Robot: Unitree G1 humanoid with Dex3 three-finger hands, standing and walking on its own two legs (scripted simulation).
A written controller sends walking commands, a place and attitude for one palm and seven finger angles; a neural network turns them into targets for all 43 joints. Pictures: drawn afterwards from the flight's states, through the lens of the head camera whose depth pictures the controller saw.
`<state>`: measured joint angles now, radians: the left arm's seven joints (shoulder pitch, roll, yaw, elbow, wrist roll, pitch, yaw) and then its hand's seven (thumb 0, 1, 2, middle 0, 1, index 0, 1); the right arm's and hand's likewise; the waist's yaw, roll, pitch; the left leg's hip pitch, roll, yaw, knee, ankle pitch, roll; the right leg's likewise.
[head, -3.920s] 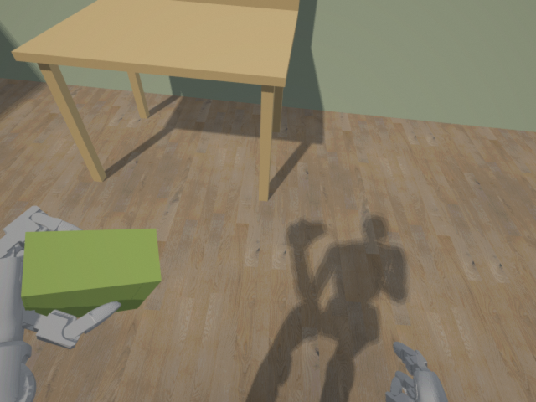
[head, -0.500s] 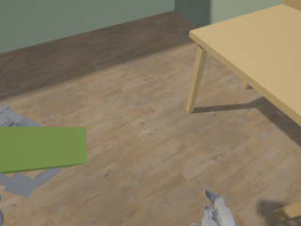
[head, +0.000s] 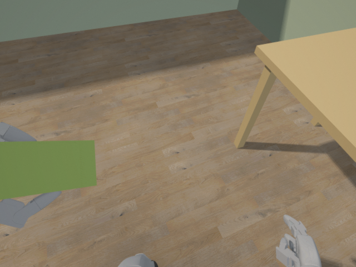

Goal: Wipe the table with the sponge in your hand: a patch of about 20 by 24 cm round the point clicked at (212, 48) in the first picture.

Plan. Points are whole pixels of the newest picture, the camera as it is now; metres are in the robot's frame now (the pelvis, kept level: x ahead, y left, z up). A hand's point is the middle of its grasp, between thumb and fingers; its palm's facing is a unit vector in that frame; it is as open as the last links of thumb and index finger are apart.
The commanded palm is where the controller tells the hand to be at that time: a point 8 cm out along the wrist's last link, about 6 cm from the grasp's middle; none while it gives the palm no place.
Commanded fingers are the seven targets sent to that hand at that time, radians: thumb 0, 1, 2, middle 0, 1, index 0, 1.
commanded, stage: walk to a spot facing it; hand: left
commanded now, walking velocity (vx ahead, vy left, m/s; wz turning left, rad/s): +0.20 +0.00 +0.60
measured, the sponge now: (52, 168) +0.23 +0.20 +0.19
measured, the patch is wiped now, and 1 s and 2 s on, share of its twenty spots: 0.00 0.00 0.00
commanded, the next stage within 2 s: turn to face it in 0.08 s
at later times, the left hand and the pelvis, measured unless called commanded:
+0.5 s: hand (60, 155) +0.25 +0.19 +0.18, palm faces +0.58 -0.73 -0.35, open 10.4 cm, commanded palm +0.19 +0.22 +0.20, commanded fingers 0.00 0.10 1.30 -1.20 -1.60 -1.20 -1.60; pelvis +0.07 -0.08 +0.02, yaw +7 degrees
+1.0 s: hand (145, 129) +0.31 +0.07 +0.18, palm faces +0.18 -0.85 -0.50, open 10.4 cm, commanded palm +0.26 +0.13 +0.20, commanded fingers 0.00 0.10 1.30 -1.20 -1.60 -1.20 -1.60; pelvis +0.04 -0.11 +0.01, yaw -13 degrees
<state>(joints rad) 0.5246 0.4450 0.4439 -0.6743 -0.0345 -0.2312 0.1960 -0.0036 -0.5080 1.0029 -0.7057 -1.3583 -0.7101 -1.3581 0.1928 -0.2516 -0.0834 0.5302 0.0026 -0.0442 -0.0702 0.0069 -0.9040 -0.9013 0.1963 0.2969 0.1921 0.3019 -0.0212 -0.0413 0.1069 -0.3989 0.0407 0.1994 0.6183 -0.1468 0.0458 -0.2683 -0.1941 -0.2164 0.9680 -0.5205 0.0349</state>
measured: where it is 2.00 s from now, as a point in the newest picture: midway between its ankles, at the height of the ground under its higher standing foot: outside the picture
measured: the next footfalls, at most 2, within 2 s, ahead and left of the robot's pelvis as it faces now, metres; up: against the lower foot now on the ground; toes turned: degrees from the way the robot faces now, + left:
right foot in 0.32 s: +0.16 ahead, -0.16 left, +0.00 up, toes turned +1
left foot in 0.68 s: +0.08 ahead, +0.04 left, +0.00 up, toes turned +5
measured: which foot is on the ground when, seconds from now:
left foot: down 0.00-0.34, up 0.36-0.66, down 0.68-1.00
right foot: up 0.00-0.30, down 0.32-0.70, up 0.72-1.00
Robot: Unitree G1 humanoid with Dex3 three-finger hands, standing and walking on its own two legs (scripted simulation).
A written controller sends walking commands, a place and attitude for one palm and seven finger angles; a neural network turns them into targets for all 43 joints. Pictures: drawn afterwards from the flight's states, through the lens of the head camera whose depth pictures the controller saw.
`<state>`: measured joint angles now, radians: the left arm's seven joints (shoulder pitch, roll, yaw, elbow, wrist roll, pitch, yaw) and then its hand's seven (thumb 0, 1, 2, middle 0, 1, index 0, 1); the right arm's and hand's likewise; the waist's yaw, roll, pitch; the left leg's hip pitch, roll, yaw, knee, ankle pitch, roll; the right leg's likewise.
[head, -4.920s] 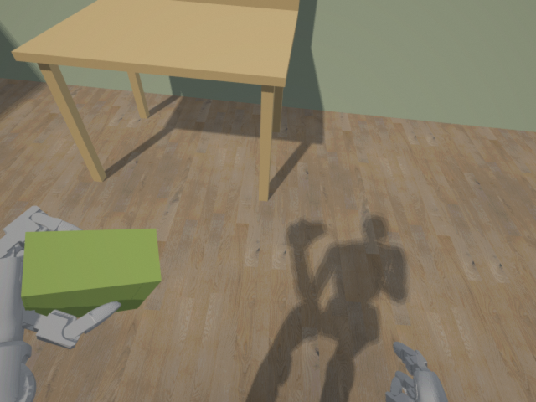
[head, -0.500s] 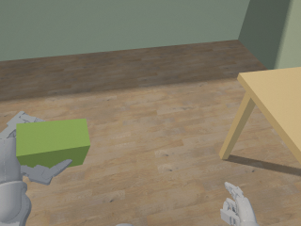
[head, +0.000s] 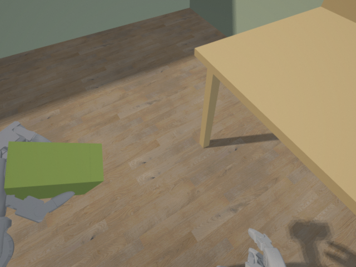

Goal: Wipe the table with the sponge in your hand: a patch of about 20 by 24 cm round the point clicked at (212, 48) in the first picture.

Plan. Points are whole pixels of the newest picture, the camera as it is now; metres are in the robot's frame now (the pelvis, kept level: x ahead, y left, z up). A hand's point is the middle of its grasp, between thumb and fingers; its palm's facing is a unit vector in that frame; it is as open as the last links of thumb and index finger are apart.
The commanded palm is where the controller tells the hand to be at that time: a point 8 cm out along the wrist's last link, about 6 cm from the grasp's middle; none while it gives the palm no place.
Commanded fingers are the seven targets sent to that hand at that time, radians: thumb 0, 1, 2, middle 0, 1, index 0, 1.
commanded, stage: turn to face it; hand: left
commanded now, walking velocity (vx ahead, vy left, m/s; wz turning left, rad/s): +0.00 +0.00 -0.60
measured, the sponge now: (67, 172) +0.24 +0.21 +0.15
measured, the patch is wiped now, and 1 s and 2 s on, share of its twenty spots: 0.00 0.00 0.00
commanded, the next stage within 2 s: none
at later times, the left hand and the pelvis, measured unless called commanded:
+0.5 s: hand (103, 190) +0.20 +0.13 +0.18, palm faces +0.21 -0.87 -0.45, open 10.4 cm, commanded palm +0.16 +0.17 +0.19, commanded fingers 0.00 0.10 1.30 -1.20 -1.60 -1.20 -1.60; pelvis -0.06 -0.06 +0.01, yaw -15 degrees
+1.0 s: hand (212, 220) +0.18 -0.03 +0.17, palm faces -0.13 -0.86 -0.49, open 10.4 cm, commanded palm +0.13 +0.06 +0.19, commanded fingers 0.00 0.10 1.30 -1.20 -1.60 -1.20 -1.60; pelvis -0.16 -0.09 -0.01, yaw -32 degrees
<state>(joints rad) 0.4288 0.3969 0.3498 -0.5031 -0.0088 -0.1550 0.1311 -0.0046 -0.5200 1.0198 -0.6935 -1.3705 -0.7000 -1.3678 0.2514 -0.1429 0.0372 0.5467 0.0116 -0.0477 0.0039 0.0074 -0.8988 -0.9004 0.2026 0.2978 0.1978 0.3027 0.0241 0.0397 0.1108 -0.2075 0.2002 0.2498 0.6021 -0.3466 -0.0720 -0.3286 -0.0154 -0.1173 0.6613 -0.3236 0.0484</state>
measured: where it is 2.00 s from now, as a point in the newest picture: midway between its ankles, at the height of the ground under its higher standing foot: outside the picture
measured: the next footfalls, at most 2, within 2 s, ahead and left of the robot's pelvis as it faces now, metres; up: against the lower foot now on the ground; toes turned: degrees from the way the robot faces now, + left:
right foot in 0.02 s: +0.06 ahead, -0.10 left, +0.00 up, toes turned -7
left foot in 0.64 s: -0.05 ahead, +0.08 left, +0.00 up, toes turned -16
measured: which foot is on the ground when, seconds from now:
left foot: down 0.00-0.02, up 0.04-0.62, down 0.64-0.94, up 0.96-1.00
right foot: up 0.00-0.00, down 0.02-0.64, up 0.66-0.92, down 0.94-1.00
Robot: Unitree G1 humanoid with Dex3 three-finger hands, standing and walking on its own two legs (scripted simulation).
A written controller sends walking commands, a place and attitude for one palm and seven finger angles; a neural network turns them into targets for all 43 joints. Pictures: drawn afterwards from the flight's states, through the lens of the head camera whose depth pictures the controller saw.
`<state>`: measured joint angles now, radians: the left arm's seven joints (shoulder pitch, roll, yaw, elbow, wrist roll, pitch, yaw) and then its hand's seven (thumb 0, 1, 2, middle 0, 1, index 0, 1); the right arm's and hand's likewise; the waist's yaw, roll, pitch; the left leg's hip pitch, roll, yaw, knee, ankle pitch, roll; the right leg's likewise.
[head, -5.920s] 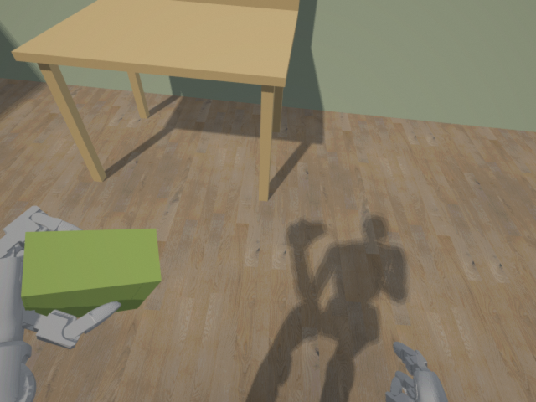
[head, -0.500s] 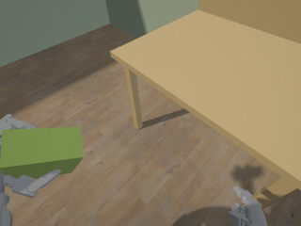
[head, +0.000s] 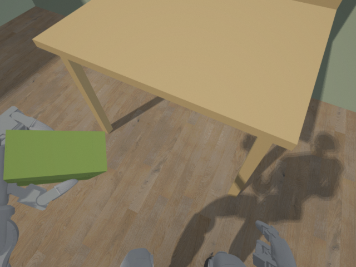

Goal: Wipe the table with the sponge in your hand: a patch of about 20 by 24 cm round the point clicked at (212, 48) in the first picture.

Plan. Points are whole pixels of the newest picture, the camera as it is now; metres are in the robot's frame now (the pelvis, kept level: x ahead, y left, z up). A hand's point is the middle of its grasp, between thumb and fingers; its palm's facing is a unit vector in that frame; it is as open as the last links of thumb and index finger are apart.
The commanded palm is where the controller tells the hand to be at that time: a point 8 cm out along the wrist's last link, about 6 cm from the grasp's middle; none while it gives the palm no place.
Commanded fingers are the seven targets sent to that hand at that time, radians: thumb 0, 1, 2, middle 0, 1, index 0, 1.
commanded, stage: turn to face it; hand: left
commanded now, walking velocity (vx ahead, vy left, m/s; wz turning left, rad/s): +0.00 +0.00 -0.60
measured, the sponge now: (70, 159) +0.26 +0.20 +0.15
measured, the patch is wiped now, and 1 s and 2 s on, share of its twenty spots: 0.00 0.00 0.00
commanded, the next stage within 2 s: take the last steps up to it in 1.34 s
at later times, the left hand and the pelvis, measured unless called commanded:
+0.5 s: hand (108, 176) +0.23 +0.12 +0.17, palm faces +0.14 -0.90 -0.40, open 10.5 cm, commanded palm +0.18 +0.17 +0.20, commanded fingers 0.00 0.10 1.30 -1.20 -1.60 -1.20 -1.60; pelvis -0.06 -0.04 +0.01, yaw -20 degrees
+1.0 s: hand (185, 201) +0.20 +0.01 +0.17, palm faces -0.19 -0.89 -0.43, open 10.5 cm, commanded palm +0.18 +0.07 +0.20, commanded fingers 0.00 0.10 1.30 -1.20 -1.60 -1.20 -1.60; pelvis -0.12 -0.06 +0.01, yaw -37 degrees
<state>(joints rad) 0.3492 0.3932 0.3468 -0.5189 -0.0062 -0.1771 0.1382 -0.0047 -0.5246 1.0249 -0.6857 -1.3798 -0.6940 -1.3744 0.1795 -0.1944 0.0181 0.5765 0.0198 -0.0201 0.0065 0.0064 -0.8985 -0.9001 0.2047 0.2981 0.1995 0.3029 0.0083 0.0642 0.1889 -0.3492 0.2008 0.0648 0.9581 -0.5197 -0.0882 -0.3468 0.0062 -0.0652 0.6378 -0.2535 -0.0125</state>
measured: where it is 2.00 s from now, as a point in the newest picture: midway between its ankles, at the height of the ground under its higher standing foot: outside the picture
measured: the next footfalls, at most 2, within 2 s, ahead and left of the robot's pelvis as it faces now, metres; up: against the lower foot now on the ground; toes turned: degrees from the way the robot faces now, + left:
left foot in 0.22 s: +0.06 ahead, +0.11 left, +0.00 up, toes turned -5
right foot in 0.54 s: -0.07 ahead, -0.17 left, +0.00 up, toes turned -27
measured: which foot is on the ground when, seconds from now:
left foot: up 0.00-0.20, down 0.22-0.54, up 0.56-0.92, down 0.94-1.00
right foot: down 0.00-0.24, up 0.26-0.52, down 0.54-0.96, up 0.98-1.00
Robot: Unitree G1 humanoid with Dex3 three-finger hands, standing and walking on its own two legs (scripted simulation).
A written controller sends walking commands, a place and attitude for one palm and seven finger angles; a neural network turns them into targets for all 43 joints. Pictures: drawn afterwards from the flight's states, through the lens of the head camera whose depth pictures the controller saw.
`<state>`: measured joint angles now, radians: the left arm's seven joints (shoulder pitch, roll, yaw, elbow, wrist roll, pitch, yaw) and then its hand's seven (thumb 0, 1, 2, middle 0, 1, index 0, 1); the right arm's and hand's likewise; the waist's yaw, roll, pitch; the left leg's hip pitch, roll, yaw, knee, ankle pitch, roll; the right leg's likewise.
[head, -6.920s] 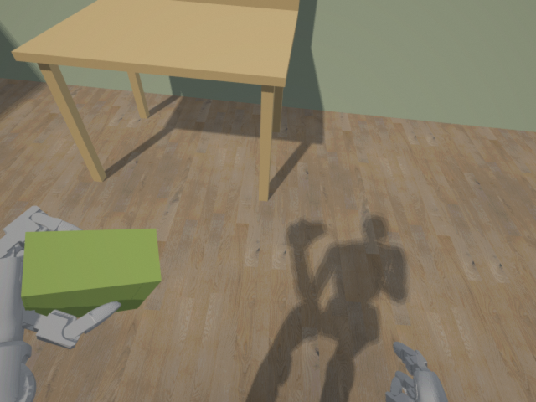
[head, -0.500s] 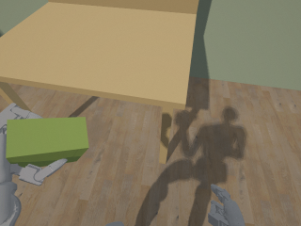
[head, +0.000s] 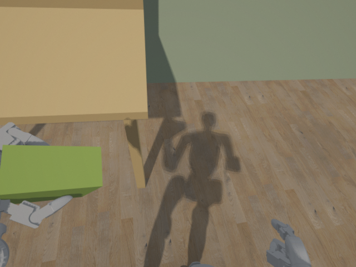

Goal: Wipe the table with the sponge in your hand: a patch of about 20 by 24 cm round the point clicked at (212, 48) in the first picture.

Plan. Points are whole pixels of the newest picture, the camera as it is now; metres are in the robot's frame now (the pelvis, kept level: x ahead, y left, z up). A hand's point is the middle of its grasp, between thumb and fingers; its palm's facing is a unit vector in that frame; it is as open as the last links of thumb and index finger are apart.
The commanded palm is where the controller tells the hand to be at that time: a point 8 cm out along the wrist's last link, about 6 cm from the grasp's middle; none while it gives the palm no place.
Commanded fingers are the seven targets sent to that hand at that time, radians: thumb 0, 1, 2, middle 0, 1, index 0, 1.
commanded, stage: turn to face it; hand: left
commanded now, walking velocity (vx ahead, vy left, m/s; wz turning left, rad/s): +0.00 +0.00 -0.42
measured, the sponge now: (64, 176) +0.23 +0.21 +0.14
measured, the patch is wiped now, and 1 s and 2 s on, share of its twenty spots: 0.00 0.00 0.00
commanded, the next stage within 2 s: take the last steps up to it in 0.34 s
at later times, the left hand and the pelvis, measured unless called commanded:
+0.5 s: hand (116, 181) +0.21 +0.12 +0.17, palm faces +0.10 -0.83 -0.55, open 10.5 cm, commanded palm +0.16 +0.19 +0.19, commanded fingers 0.00 0.10 1.30 -1.20 -1.60 -1.20 -1.60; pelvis -0.05 -0.05 +0.01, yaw -11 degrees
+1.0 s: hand (114, 184) +0.21 +0.12 +0.17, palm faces +0.18 -0.85 -0.50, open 10.5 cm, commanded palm +0.16 +0.19 +0.19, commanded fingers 0.00 0.10 1.30 -1.20 -1.60 -1.20 -1.60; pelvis -0.04 -0.06 +0.01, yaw -9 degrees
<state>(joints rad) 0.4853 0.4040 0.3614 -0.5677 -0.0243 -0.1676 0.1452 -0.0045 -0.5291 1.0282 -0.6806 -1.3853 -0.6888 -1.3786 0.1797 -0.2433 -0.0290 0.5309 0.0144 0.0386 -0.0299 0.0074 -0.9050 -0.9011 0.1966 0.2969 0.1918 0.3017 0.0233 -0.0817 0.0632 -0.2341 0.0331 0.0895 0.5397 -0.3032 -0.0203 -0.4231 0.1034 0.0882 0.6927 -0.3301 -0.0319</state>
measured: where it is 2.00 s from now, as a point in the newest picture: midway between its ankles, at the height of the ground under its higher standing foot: outside the picture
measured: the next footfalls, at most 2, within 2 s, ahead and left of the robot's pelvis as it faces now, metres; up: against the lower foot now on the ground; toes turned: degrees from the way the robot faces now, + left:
right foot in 0.22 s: -0.02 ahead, -0.17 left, +0.00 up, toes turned -18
left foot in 0.56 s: +0.01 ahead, +0.07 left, +0.00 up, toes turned -7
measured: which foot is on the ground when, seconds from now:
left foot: down 0.00-0.22, up 0.24-0.54, down 0.56-0.78, up 0.80-1.00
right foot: up 0.00-0.20, down 0.22-1.00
